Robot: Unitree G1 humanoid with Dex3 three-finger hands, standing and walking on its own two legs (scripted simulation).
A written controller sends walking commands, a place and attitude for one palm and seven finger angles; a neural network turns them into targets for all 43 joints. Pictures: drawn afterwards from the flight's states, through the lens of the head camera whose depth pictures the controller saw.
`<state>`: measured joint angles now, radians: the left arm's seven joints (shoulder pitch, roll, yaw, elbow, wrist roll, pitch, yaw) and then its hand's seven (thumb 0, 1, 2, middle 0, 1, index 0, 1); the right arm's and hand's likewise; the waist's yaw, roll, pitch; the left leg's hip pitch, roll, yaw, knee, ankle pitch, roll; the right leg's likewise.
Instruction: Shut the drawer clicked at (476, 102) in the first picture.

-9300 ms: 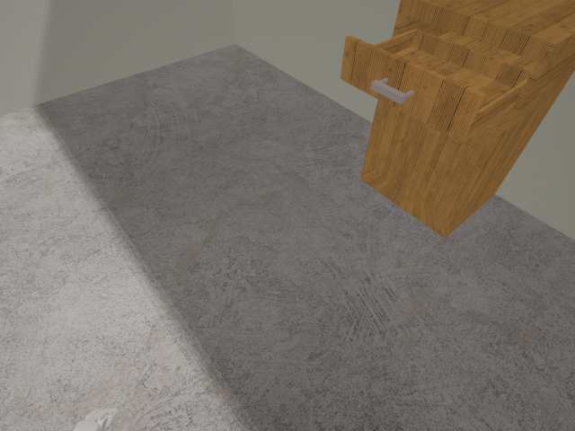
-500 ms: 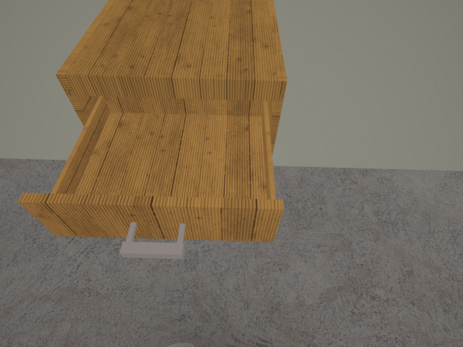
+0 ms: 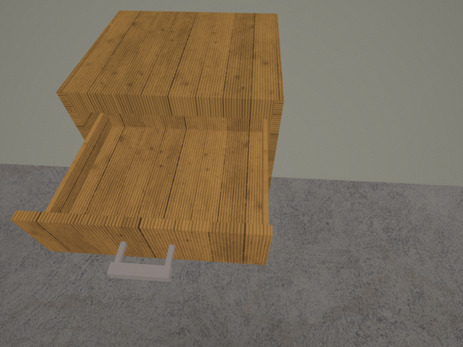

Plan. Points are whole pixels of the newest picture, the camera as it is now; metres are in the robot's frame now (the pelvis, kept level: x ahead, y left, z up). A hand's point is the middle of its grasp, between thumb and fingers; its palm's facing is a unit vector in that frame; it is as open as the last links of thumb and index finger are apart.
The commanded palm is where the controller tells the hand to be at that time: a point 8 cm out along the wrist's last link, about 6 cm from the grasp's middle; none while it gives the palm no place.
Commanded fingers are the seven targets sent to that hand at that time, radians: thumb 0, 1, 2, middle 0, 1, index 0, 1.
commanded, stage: come to a stop and stand still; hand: left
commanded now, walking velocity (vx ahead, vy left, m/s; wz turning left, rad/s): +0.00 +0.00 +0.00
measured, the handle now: (143, 260) +0.27 +0.19 -0.04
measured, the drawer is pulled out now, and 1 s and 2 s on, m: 0.30 0.30 0.30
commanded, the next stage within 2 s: look again from close up in 1.84 s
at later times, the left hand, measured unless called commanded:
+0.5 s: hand out of the picture -0.01 +0.20 -0.18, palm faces +0.02 -0.98 -0.20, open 7.4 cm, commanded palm none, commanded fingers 0.00 0.90 0.90 -0.20 -0.30 -0.20 -0.30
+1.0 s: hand out of the picture +0.00 +0.21 -0.17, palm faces +0.00 -0.98 -0.21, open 7.4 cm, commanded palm none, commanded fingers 0.00 0.90 0.90 -0.20 -0.30 -0.20 -0.30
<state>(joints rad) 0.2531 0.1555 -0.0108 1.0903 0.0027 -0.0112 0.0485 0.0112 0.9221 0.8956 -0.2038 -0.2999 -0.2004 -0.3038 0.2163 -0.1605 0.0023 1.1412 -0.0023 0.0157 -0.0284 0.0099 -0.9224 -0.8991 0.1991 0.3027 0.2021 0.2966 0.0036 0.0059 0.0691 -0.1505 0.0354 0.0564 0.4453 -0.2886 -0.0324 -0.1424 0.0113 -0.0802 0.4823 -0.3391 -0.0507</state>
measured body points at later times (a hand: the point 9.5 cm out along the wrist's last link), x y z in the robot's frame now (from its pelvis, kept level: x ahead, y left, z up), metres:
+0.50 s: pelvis -0.02 +0.04 -0.01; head -0.03 +0.04 +0.44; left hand -0.01 +0.26 -0.17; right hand +0.01 -0.20 -0.16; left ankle -0.02 +0.13 -0.74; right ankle -0.05 -0.08 -0.74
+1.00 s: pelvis -0.01 +0.04 +0.00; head +0.00 +0.03 +0.45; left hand +0.00 +0.26 -0.16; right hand -0.01 -0.18 -0.16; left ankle -0.02 +0.13 -0.74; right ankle -0.05 -0.08 -0.74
